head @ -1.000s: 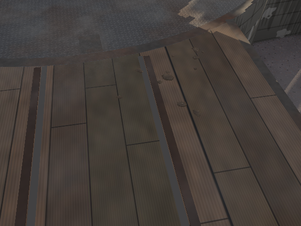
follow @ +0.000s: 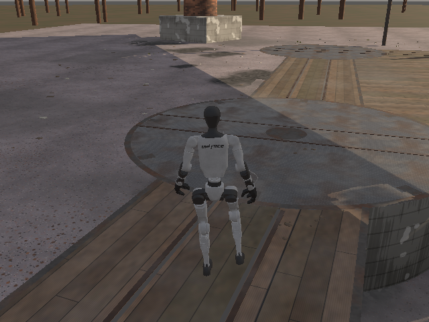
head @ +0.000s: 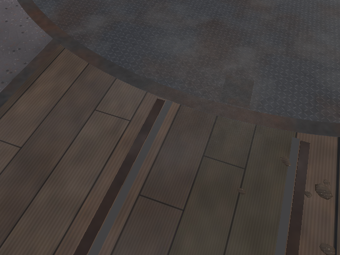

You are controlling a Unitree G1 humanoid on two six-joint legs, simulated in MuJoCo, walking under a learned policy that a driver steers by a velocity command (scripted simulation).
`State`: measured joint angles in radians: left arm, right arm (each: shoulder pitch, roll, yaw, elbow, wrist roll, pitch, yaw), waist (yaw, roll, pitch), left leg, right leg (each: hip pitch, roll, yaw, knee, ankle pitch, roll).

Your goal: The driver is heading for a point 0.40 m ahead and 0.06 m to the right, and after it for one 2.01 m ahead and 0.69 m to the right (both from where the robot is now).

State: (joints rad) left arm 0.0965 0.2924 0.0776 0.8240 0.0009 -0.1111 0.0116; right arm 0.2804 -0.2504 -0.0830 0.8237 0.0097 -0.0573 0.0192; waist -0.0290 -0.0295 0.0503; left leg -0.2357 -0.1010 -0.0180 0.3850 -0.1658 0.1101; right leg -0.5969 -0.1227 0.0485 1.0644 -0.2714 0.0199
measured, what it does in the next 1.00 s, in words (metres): walks ahead, turning right: right foot, then left foot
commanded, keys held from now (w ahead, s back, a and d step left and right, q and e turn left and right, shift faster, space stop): w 0.26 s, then w+e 0.74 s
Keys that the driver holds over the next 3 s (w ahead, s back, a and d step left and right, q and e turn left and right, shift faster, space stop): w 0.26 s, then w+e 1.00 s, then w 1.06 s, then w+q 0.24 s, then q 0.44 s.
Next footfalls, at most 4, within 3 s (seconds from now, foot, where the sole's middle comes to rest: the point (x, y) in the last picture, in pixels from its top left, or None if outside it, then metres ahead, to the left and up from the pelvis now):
0.32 right None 0.38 -0.14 -0.78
0.82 left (152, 206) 0.66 0.05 -0.78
1.34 right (232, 172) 0.82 -0.30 -0.78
1.86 left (216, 108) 1.20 -0.27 -0.78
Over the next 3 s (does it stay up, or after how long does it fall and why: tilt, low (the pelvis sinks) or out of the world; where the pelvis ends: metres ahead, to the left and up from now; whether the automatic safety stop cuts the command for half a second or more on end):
stays up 1.46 -0.56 -0.02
